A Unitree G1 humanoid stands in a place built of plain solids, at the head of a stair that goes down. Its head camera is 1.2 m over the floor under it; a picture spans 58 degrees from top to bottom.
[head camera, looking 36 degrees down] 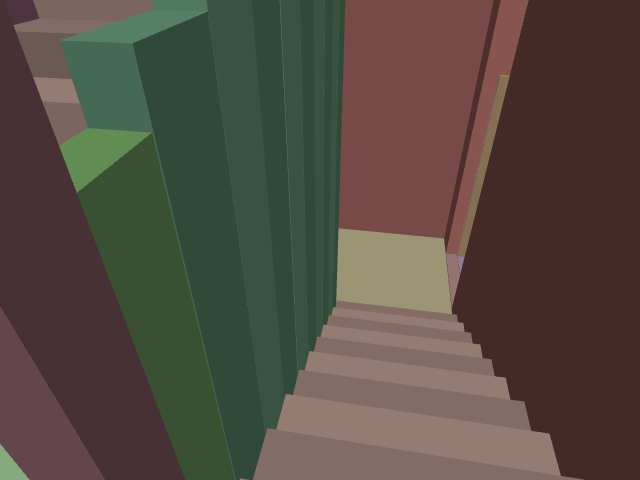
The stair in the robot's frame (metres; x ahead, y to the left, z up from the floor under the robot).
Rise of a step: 0.17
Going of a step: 0.27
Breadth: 1.13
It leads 10 degrees to the right of straight ahead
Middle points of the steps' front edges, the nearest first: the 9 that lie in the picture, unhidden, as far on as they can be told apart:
0.82 -0.36 -0.35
1.08 -0.40 -0.52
1.35 -0.45 -0.69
1.62 -0.49 -0.86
1.88 -0.54 -1.04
2.15 -0.58 -1.21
2.42 -0.63 -1.38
2.68 -0.67 -1.56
2.95 -0.72 -1.73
